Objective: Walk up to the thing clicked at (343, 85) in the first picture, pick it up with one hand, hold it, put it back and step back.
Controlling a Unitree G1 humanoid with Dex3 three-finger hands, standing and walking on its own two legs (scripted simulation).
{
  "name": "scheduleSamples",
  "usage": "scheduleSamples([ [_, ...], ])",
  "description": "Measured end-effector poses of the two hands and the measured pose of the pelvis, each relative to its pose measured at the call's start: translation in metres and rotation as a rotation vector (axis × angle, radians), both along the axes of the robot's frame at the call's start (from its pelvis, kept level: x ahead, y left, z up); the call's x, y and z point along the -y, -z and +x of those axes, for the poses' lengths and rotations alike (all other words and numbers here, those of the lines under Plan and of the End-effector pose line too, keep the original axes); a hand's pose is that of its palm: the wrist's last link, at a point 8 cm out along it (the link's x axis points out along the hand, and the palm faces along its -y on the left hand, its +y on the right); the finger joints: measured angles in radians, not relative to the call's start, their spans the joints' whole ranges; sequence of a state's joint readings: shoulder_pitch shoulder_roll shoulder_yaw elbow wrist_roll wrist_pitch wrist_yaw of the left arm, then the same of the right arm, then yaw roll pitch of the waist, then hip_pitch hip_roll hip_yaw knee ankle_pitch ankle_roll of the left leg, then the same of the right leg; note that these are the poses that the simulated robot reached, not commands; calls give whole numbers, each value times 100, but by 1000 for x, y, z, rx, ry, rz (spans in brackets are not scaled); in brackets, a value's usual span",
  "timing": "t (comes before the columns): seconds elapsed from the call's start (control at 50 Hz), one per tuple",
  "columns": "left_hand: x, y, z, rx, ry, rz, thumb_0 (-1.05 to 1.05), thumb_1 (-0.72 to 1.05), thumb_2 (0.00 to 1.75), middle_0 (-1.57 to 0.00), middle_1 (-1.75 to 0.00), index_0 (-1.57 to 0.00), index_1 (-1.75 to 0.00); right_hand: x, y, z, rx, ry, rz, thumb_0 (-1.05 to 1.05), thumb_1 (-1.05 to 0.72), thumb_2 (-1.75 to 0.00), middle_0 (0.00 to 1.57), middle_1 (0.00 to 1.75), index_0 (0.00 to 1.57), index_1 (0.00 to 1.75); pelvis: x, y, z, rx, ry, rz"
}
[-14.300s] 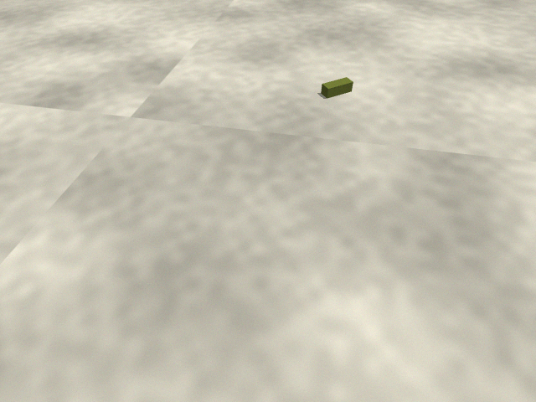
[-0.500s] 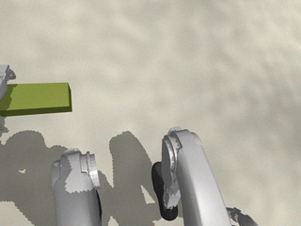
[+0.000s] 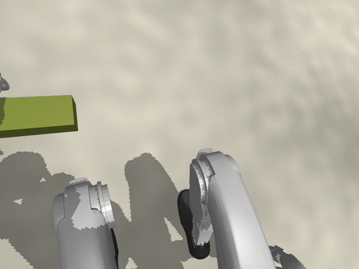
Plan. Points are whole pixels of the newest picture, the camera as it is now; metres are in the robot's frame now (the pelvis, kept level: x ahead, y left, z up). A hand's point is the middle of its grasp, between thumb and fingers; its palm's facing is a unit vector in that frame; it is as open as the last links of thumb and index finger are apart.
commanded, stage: rise first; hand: left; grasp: from above
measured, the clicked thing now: (31, 116) +0.50 +0.28 -0.30
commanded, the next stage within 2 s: approach in 1.40 s
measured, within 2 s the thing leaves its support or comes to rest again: neither
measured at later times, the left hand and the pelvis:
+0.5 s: hand out of the picture +0.46 +0.33 -0.18, palm faces -0.44 -0.05 -0.90, open 14.3 cm; pelvis +0.00 +0.00 -0.01, yaw -1 degrees
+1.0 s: hand out of the picture +0.45 +0.32 -0.17, palm faces -0.45 -0.04 -0.89, open 14.2 cm; pelvis +0.00 +0.00 -0.01, yaw +0 degrees
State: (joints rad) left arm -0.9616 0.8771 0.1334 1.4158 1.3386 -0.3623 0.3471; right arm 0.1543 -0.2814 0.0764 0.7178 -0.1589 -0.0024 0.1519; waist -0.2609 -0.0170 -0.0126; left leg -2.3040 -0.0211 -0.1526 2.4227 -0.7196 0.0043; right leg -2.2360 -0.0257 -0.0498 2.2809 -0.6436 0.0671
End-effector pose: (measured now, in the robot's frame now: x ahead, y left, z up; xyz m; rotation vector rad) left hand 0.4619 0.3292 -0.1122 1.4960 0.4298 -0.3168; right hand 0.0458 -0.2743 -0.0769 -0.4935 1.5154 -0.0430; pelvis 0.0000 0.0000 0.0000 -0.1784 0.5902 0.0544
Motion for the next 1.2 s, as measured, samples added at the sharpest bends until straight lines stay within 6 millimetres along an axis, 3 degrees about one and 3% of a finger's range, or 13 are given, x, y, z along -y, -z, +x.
scheduleSamples([
  [0.4,1,9,-3,14,13,3,0,-56,106,-9,-98,-6,-100,-2,4,-8,9,0,-6,0,-91,-90,21,30,20,30,-1,8,-3,18,7,-7],
  [0.76,0,6,-2,-4,13,6,0,-56,105,-10,-98,-7,-101,-6,1,-2,32,2,2,0,-91,-90,21,30,21,30,-4,5,-3,11,2,-14],
  [1.2,4,3,3,9,20,7,0,-54,104,-10,-100,-8,-102,-3,3,-11,27,2,2,0,-91,-90,21,30,20,30,-1,9,-5,24,4,-8],
])
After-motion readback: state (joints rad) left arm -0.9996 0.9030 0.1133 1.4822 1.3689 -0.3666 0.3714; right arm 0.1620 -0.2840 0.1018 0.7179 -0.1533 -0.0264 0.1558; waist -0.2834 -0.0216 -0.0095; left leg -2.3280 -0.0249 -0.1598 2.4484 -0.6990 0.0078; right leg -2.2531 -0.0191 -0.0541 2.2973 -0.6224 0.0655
